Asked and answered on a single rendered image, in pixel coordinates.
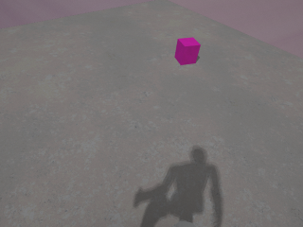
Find carton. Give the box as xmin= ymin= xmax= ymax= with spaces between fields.
xmin=174 ymin=37 xmax=201 ymax=65

